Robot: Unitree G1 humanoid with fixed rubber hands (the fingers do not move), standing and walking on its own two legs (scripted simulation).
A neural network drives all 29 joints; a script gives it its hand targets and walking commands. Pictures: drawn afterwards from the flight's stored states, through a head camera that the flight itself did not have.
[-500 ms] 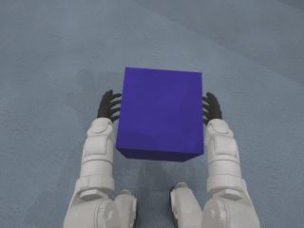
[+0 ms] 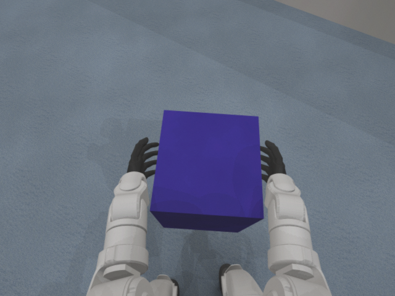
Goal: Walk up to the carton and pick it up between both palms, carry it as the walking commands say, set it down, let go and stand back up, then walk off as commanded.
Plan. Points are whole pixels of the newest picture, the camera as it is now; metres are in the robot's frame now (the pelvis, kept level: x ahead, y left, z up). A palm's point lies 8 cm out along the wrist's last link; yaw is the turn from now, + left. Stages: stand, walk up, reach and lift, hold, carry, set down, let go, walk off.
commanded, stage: reach and lift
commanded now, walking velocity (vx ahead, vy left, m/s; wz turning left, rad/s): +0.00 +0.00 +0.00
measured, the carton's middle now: (205, 178) +0.37 -0.02 -0.09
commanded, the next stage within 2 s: hold in 1.88 s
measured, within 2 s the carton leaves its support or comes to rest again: neither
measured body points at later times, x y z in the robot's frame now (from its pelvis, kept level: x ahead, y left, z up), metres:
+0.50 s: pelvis +0.01 +0.00 +0.03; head +0.03 -0.01 +0.48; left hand +0.35 +0.13 +0.04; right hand +0.34 -0.17 +0.04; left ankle +0.01 +0.13 -0.71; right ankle +0.06 -0.13 -0.71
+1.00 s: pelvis +0.01 +0.00 +0.03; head -0.02 -0.01 +0.48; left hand +0.33 +0.13 +0.08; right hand +0.32 -0.16 +0.08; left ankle +0.01 +0.13 -0.71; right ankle +0.06 -0.13 -0.71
